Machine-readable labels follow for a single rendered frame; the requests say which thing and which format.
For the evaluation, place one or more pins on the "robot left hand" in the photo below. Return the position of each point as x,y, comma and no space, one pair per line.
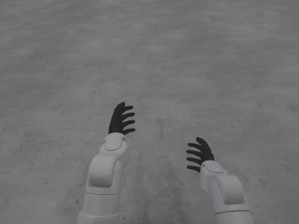
116,125

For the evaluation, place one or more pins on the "left robot forearm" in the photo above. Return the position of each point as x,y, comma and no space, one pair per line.
103,186

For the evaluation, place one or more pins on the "robot right hand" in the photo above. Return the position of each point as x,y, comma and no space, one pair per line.
205,153

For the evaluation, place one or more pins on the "right robot forearm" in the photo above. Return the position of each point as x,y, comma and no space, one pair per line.
227,194

